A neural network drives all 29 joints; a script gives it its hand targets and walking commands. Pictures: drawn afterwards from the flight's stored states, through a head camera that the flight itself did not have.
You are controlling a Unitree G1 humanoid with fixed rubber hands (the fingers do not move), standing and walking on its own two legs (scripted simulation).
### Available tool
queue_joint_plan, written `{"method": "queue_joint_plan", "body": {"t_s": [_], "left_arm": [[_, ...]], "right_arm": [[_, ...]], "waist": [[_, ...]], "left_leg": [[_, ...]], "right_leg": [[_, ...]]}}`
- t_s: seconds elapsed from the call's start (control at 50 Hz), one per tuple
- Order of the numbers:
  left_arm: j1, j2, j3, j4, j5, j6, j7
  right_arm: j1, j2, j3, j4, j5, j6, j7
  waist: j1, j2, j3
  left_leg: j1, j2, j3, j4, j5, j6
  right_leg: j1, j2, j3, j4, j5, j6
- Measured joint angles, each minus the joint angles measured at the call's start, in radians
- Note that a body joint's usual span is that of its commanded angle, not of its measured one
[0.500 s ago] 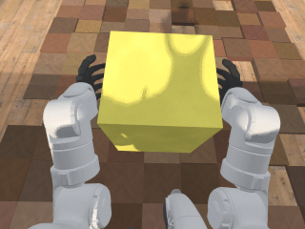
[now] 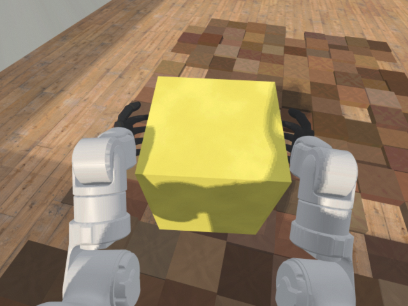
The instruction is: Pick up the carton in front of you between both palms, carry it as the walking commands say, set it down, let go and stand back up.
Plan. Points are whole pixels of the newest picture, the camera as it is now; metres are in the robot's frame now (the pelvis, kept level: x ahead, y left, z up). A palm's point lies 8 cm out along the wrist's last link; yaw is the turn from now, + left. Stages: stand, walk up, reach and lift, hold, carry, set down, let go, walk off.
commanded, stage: carry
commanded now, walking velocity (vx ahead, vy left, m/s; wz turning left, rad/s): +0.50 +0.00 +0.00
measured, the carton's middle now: (211, 162) +0.37 +0.03 +0.09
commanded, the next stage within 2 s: none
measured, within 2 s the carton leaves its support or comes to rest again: neither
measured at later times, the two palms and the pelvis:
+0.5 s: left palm (195, 75) +0.64 +0.10 +0.12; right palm (310, 89) +0.63 -0.20 +0.12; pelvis +0.29 -0.03 -0.02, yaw -1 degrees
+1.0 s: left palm (215, 28) +0.96 +0.07 +0.12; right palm (301, 36) +0.95 -0.23 +0.12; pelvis +0.59 -0.06 -0.03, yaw -3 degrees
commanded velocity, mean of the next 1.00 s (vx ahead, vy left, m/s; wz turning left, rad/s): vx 0.50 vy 0.00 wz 0.00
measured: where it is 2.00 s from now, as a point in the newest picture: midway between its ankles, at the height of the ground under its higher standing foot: (237, 152)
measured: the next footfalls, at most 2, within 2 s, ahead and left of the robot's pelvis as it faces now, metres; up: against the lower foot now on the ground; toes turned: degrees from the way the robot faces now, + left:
right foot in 0.50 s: +0.44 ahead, -0.11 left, -0.03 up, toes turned -7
left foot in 0.98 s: +0.78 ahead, +0.00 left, +0.00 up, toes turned +3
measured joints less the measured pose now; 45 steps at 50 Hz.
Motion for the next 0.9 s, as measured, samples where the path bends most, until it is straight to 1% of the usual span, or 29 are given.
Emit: {"method": "queue_joint_plan", "body": {"t_s": [0.02,0.04,0.06,0.08,0.1,0.16,0.24,0.3,0.36,0.4,0.42,0.46,0.48,0.5,0.52,0.54,0.56,0.58,0.6,0.64,0.7,0.78,0.84,0.9], "left_arm": [[-0.005,0.013,-0.002,0.019,-0.002,-0.003,-0.005],[-0.002,0.022,-0.001,0.035,-0.002,-0.004,-0.009],[0.009,0.023,-0.002,0.046,0.000,-0.001,-0.012],[0.025,0.016,-0.004,0.051,0.006,0.003,-0.013],[0.044,0.003,-0.007,0.050,0.015,0.008,-0.013],[0.104,-0.039,-0.020,0.011,0.044,0.007,-0.014],[0.176,-0.078,-0.037,-0.054,0.070,-0.034,-0.015],[0.210,-0.084,-0.046,-0.077,0.080,-0.070,-0.016],[0.212,-0.068,-0.051,-0.073,0.080,-0.092,-0.016],[0.195,-0.049,-0.052,-0.057,0.074,-0.097,-0.016],[0.182,-0.039,-0.049,-0.046,0.061,-0.096,-0.026],[0.151,-0.019,-0.048,-0.013,0.052,-0.093,-0.027],[0.131,-0.011,-0.049,0.013,0.048,-0.091,-0.026],[0.106,-0.003,-0.050,0.045,0.045,-0.089,-0.026],[0.082,-0.001,-0.049,0.080,0.044,-0.091,-0.026],[0.064,-0.001,-0.047,0.113,0.046,-0.101,-0.026],[0.052,0.001,-0.048,0.146,0.045,-0.105,-0.026],[0.048,0.003,-0.049,0.173,0.043,-0.103,-0.026],[0.053,0.005,-0.048,0.190,0.038,-0.098,-0.025],[0.074,0.010,-0.048,0.195,0.024,-0.086,-0.024],[0.100,0.012,-0.044,0.158,0.005,-0.080,-0.019],[0.116,-0.003,-0.032,0.079,0.001,-0.090,-0.015],[0.120,-0.013,-0.025,0.022,-0.003,-0.095,-0.015],[0.105,-0.013,-0.025,-0.030,-0.007,-0.086,-0.014]], "right_arm": [[0.000,0.003,0.008,0.020,-0.006,-0.011,0.001],[0.001,0.004,0.016,0.042,-0.010,-0.018,0.002],[0.012,0.006,0.022,0.058,-0.012,-0.019,0.002],[0.033,0.009,0.023,0.063,-0.011,-0.017,0.002],[0.059,0.011,0.023,0.057,-0.007,-0.013,0.002],[0.138,0.017,0.020,0.012,0.014,-0.018,0.001],[0.204,0.019,0.022,-0.027,0.048,-0.070,0.001],[0.213,0.010,0.034,-0.007,0.070,-0.117,0.001],[0.186,-0.010,0.056,0.040,0.084,-0.152,0.001],[0.153,-0.027,0.073,0.076,0.091,-0.162,-0.001],[0.134,-0.037,0.079,0.097,0.096,-0.164,-0.002],[0.096,-0.056,0.091,0.136,0.102,-0.161,-0.005],[0.078,-0.067,0.095,0.156,0.103,-0.155,-0.006],[0.062,-0.078,0.095,0.176,0.105,-0.148,-0.006],[0.044,-0.093,0.097,0.199,0.109,-0.144,-0.006],[0.022,-0.107,0.096,0.228,0.113,-0.143,-0.006],[0.009,-0.115,0.093,0.256,0.115,-0.140,-0.006],[0.007,-0.116,0.091,0.277,0.113,-0.134,-0.006],[0.009,-0.112,0.090,0.292,0.108,-0.125,-0.006],[0.020,-0.097,0.090,0.298,0.093,-0.107,-0.008],[0.037,-0.078,0.089,0.256,0.081,-0.093,-0.012],[0.063,-0.059,0.082,0.165,0.078,-0.101,-0.018],[0.077,-0.050,0.076,0.093,0.090,-0.101,-0.013],[0.073,-0.051,0.075,0.027,0.096,-0.090,-0.017]], "waist": [[-0.020,-0.021,0.001],[-0.038,-0.027,0.004],[-0.054,-0.024,0.008],[-0.067,-0.018,0.011],[-0.078,-0.013,0.017],[-0.109,-0.002,0.043],[-0.140,0.002,0.065],[-0.152,-0.006,0.064],[-0.159,-0.013,0.053],[-0.159,-0.016,0.039],[-0.157,-0.016,0.030],[-0.149,-0.011,0.010],[-0.141,-0.007,0.002],[-0.132,-0.012,-0.006],[-0.118,-0.008,-0.016],[-0.100,0.015,-0.014],[-0.085,0.024,-0.010],[-0.073,0.022,-0.005],[-0.064,0.017,0.000],[-0.055,0.008,0.014],[-0.050,0.001,0.041],[-0.049,0.002,0.060],[-0.051,0.007,0.059],[-0.050,0.010,0.051]], "left_leg": [[-0.002,-0.015,0.012,0.042,-0.076,0.019],[-0.003,-0.020,0.017,0.075,-0.123,0.029],[0.005,-0.019,0.019,0.086,-0.142,0.032],[0.023,-0.018,0.018,0.078,-0.145,0.029],[0.046,-0.016,0.018,0.058,-0.152,0.029],[0.127,-0.011,0.017,-0.028,-0.159,0.025],[0.217,-0.004,0.013,-0.101,-0.183,0.020],[0.278,-0.004,0.010,-0.118,-0.225,0.009],[0.333,-0.008,0.004,-0.100,-0.289,-0.005],[0.366,-0.011,0.000,-0.073,-0.344,-0.017],[0.383,-0.012,-0.002,-0.057,-0.375,-0.024],[0.415,-0.011,-0.008,-0.011,-0.445,-0.041],[0.423,-0.005,-0.008,0.039,-0.487,-0.049],[0.416,0.000,-0.004,0.129,-0.531,-0.055],[0.383,0.013,-0.004,0.257,-0.552,-0.053],[0.324,0.025,-0.035,0.415,-0.549,-0.050],[0.254,0.018,-0.071,0.573,-0.546,-0.048],[0.186,0.008,-0.091,0.702,-0.529,-0.043],[0.121,0.004,-0.098,0.793,-0.503,-0.039],[-0.001,0.012,-0.093,0.878,-0.448,-0.035],[-0.162,0.040,-0.078,0.897,-0.398,-0.036],[-0.324,0.072,-0.065,0.865,-0.342,-0.041],[-0.380,0.075,-0.047,0.769,-0.297,-0.038],[-0.368,0.060,-0.019,0.586,-0.217,-0.024]], "right_leg": [[-0.045,-0.012,0.025,0.136,-0.060,0.010],[-0.108,-0.005,0.055,0.287,-0.112,0.015],[-0.171,0.005,0.073,0.408,-0.134,0.014],[-0.226,0.009,0.079,0.480,-0.124,0.013],[-0.275,0.007,0.077,0.507,-0.100,0.016],[-0.387,-0.015,0.063,0.442,-0.039,0.032],[-0.490,-0.036,0.054,0.303,0.045,0.046],[-0.533,-0.047,0.050,0.211,0.128,0.043],[-0.543,-0.048,0.041,0.127,0.214,0.024],[-0.530,-0.044,0.035,0.072,0.264,0.007],[-0.517,-0.040,0.031,0.040,0.284,-0.003],[-0.470,-0.029,0.015,-0.034,0.313,-0.022],[-0.430,-0.021,0.000,-0.083,0.330,-0.029],[-0.379,-0.019,-0.018,-0.125,0.341,-0.029],[-0.351,-0.014,-0.024,-0.113,0.244,-0.035],[-0.362,0.004,-0.033,-0.054,0.164,-0.047],[-0.368,0.013,-0.037,-0.010,0.123,-0.060],[-0.361,0.017,-0.036,0.005,0.110,-0.070],[-0.345,0.020,-0.035,0.003,0.107,-0.073],[-0.303,0.025,-0.032,-0.025,0.091,-0.078],[-0.238,0.031,-0.028,-0.078,0.069,-0.082],[-0.159,0.040,-0.015,-0.122,0.028,-0.081],[-0.094,0.045,-0.002,-0.148,-0.016,-0.075],[-0.026,0.050,0.013,-0.166,-0.068,-0.067]]}}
